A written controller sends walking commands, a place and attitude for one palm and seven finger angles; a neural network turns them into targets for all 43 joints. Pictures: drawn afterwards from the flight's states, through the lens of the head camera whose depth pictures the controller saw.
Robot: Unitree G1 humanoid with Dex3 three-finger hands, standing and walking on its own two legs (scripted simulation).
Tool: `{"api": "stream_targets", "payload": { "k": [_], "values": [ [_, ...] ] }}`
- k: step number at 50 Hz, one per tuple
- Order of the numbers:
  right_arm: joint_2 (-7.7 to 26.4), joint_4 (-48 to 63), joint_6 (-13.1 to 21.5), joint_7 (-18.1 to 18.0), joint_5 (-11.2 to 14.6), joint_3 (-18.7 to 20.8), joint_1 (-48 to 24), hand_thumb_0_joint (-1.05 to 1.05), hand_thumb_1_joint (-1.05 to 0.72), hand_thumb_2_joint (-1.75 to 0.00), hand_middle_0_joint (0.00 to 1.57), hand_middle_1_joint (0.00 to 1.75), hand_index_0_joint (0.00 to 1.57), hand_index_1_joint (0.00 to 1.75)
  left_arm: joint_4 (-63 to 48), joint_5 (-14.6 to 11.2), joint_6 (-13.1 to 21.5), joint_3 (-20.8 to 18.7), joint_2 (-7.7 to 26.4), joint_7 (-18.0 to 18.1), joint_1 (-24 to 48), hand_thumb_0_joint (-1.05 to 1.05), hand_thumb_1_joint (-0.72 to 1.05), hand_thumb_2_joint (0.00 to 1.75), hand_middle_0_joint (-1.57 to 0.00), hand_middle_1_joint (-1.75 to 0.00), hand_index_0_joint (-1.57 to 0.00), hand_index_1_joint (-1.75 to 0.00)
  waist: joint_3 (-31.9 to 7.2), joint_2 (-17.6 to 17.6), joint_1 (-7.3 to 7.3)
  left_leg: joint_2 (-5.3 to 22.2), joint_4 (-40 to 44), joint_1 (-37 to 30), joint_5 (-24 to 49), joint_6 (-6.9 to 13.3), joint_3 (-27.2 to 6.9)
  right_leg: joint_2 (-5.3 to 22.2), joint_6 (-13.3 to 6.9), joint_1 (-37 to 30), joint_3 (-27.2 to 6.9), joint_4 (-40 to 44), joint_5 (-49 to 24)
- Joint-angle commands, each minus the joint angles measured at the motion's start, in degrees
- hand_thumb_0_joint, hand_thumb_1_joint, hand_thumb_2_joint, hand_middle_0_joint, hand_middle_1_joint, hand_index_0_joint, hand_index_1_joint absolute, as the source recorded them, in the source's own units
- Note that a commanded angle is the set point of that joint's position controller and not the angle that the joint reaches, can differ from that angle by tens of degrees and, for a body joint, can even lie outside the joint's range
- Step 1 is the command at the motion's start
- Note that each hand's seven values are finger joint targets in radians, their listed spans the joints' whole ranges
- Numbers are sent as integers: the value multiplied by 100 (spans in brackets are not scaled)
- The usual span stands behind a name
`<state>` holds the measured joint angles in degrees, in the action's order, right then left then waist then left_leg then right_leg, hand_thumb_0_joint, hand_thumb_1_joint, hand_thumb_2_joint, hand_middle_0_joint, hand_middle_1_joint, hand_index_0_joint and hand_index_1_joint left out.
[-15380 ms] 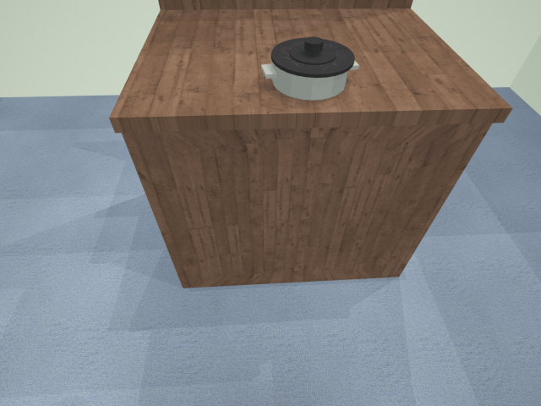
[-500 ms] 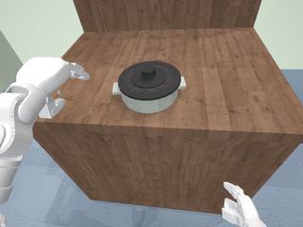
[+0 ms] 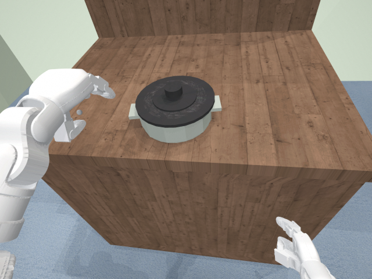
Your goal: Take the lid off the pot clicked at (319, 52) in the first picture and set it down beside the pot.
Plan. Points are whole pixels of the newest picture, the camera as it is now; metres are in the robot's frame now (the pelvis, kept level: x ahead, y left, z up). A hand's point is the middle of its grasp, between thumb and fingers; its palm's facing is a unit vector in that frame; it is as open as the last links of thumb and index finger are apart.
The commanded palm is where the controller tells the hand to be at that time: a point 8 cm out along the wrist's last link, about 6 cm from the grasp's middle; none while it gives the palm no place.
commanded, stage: move the open hand above the knob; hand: left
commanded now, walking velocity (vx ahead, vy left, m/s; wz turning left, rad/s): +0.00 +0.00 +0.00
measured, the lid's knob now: (173, 89) +0.50 +0.09 +0.16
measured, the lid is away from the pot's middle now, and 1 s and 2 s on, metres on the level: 0.00 0.00 0.00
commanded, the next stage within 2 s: none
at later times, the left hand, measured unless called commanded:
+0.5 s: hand (114, 93) +0.39 +0.18 +0.23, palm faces -0.07 -0.01 -1.00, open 9.9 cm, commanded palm +0.36 +0.18 +0.29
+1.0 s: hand (151, 78) +0.44 +0.11 +0.23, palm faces -0.04 -0.03 -1.00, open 9.9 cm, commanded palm +0.41 +0.12 +0.29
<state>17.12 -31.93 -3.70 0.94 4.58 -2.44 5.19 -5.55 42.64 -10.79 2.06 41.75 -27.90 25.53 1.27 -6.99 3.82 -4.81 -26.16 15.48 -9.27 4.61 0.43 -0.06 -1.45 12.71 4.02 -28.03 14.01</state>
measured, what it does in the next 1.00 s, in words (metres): stands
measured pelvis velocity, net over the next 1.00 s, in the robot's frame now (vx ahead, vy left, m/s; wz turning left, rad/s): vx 0.02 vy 0.00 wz -0.02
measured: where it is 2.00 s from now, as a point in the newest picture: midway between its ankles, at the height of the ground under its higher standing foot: outside the picture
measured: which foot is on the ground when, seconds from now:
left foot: down 0.00-1.00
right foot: down 0.00-1.00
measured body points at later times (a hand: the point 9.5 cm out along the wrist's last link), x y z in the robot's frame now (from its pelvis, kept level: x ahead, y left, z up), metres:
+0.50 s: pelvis +0.01 +0.00 +0.00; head +0.01 -0.05 +0.45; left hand +0.39 +0.18 +0.28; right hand +0.21 -0.23 -0.10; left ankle +0.05 +0.07 -0.74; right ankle +0.01 -0.10 -0.74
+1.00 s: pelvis +0.02 +0.00 +0.00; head +0.02 -0.05 +0.45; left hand +0.44 +0.11 +0.28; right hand +0.20 -0.23 -0.11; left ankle +0.05 +0.07 -0.74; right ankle +0.01 -0.10 -0.74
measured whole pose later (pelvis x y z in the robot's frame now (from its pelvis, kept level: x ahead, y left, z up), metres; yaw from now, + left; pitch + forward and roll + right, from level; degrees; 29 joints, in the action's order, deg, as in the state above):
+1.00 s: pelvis +0.02 +0.00 +0.00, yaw -1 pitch +1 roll +1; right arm 15.5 -34.1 -6.6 2.0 4.7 -3.0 6.5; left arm 15.9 47.2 -17.9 17.4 28.4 -23.7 49.1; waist -1.2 -5.8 0.4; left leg -5.2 -24.6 15.7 -10.0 4.5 1.8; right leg 0.3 -1.6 14.5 2.4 -28.9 15.5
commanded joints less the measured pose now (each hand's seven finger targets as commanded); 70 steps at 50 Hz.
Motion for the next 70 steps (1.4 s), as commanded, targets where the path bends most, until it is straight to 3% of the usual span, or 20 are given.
{"api": "stream_targets", "payload": {
  "k": [1, 5, 7, 10, 12, 14, 17, 21, 25, 27, 30, 37, 40, 42, 46, 53, 56, 63, 67, 70],
  "values": [
    [562, 950, 246, -27, 26, 192, -803, 0, -90, -90, 20, 30, 20, 30, -406, 155, -40, -1322, 1829, 278, 2262, 0, -40, 174, -89, -8, -89, -8, -1807, 417, -101, 234, 129, -993, 898, -214, -343, 10, -116, -184, -347, 410, -929],
    [452, 958, 177, -13, 78, 157, -961, 0, -90, -90, 20, 30, 20, 30, -153, 147, -91, -516, 1116, 160, 2712, 0, -40, 174, -89, -8, -89, -8, -1518, 443, -160, 220, 293, -827, 461, -206, -310, 49, -52, 56, -235, 448, -538],
    [432, 996, 193, 10, 45, 171, -932, 0, -90, -90, 20, 30, 20, 30, -418, 192, -101, -721, 1317, 159, 2645, 0, -40, 174, -89, -8, -89, -8, -2113, 404, -91, 190, 176, -1008, 783, -183, -297, 65, -83, -311, -354, 380, -840],
    [469, 917, 157, -39, 61, 152, -916, 0, -90, -90, 20, 30, 20, 30, -104, 313, -155, -625, 1397, 187, 3277, 0, -40, 174, -89, -8, -89, -8, -1706, 461, -180, 208, 267, -884, 550, -185, -318, 40, -65, -43, -269, 392, -634],
    [471, 898, 155, -23, 30, 156, -834, 0, -90, -90, 20, 30, 20, 30, -33, 340, -148, -811, 1579, 198, 3351, 0, -40, 174, -89, -8, -89, -8, -2024, 446, -134, 187, 239, -922, 732, -178, -323, 31, -93, -291, -303, 371, -823],
    [441, 904, 133, -25, 49, 153, -894, 0, -90, -90, 20, 30, 20, 30, 146, 308, -192, -489, 1209, 177, 3394, 0, -40, 174, -89, -8, -89, -8, -1757, 499, -178, 192, 281, -859, 608, -179, -304, 41, -75, -99, -264, 389, -734],
    [415, 931, 139, 31, 48, 167, -847, 0, -90, -90, 20, 30, 20, 30, 99, 304, -216, -327, 957, 178, 3381, 0, -40, 174, -89, -8, -89, -8, -2072, 517, -160, 188, 228, -992, 810, -182, -317, 36, -97, -243, -295, 334, -910],
    [509, 936, 123, 31, 75, 195, -759, 0, -90, -90, 20, 30, 20, 30, 186, 308, -243, -453, 1100, 274, 3566, 0, -40, 174, -89, -8, -89, -8, -1973, 590, -215, 211, 212, -1000, 746, -181, -338, 35, -120, -137, -289, 327, -826],
    [411, 872, 95, 37, 75, 170, -811, 0, -90, -90, 20, 30, 20, 30, 387, 451, -367, -51, 728, 295, 4030, 0, -40, 174, -89, -8, -89, -8, -1893, 507, -222, 218, 325, -995, 679, -194, -311, 27, -110, -18, -243, 301, -735],
    [394, 928, 104, 86, 40, 181, -776, 0, -90, -90, 20, 30, 20, 30, 96, 426, -338, -116, 736, 330, 4070, 0, -40, 174, -89, -8, -89, -8, -2340, 476, -176, 203, 283, -1157, 989, -184, -335, -5, -122, -265, -270, 270, -989],
    [405, 820, 49, 74, 63, 168, -729, 0, -90, -90, 20, 30, 20, 30, 699, 496, -487, 76, 498, 390, 4089, 0, -40, 174, -89, -8, -89, -8, -1856, 710, -236, 238, 361, -947, 705, -201, -299, 12, -116, 12, -222, 315, -743],
    [377, 831, 4, 118, 23, 171, -692, 0, -90, -90, 20, 30, 20, 30, 648, 543, -540, 236, 292, 514, 4442, 0, -40, 174, -89, -8, -89, -8, -2287, 739, -247, 242, 333, -1112, 998, -191, -293, -25, -128, -165, -241, 279, -968],
    [345, 805, 10, 98, 74, 147, -735, 0, -90, -90, 20, 30, 20, 30, 816, 578, -593, 620, -79, 567, 4929, 0, -40, 174, -89, -8, -89, -8, -2015, 700, -326, 251, 395, -1060, 713, -205, -306, -20, -137, 98, -191, 270, -675],
    [348, 816, 22, 130, 30, 170, -713, 0, -90, -90, 20, 30, 20, 30, 663, 579, -572, 462, 75, 619, 4894, 0, -40, 174, -89, -8, -89, -8, -2453, 577, -274, 236, 321, -1230, 1006, -189, -291, -24, -147, -147, -260, 240, -946],
    [433, 692, -51, 94, 43, 169, -563, 0, -90, -90, 20, 30, 20, 30, 1314, 503, -643, 542, -95, 687, 4904, 0, -40, 174, -89, -8, -89, -8, -2002, 866, -381, 254, 315, -968, 879, -193, -254, 16, -146, -3, -229, 316, -956],
    [352, 690, -34, 68, 6, 139, -636, 0, -90, -90, 20, 30, 20, 30, 1371, 701, -765, 563, 7, 724, 5478, 0, -40, 174, -89, -8, -89, -8, -2479, 894, -344, 219, 294, -1050, 1260, -153, -193, 26, -127, -395, -311, 232, -1478],
    [380, 695, -36, 131, 46, 187, -588, 0, -90, -90, 20, 30, 20, 30, 1342, 516, -772, 882, -486, 705, 5458, 0, -40, 174, -89, -8, -89, -8, -2460, 711, -438, 215, 196, -1198, 1551, -151, -244, 37, -144, -267, -280, 232, -1668],
    [375, 528, -72, 37, 17, 139, -551, 0, -90, -90, 20, 30, 20, 30, 2167, 699, -938, 885, -360, 696, 5847, 0, -40, 174, -89, -8, -89, -8, -2220, 1061, -458, 175, 308, -874, 1044, -111, -121, 31, -84, -277, -337, 315, -1519],
    [360, 511, 28, 46, -4, 164, -510, 0, -90, -90, 20, 30, 20, 30, 2028, 735, -901, 720, -141, 745, 6344, 0, -40, 174, -89, -8, -89, -8, -2802, 832, -430, 145, 221, -1098, 1349, -99, -182, 41, -103, -548, -405, 206, -1842],
    [385, 448, 18, 17, -20, 148, -457, 0, -90, -90, 20, 30, 20, 30, 2595, 751, -999, 744, -220, 691, 6013, 0, -40, 174, -89, -8, -89, -8, -2539, 1088, -417, 136, 228, -862, 1378, -84, -124, 70, -74, -588, -431, 229, -2084]
  ]
}}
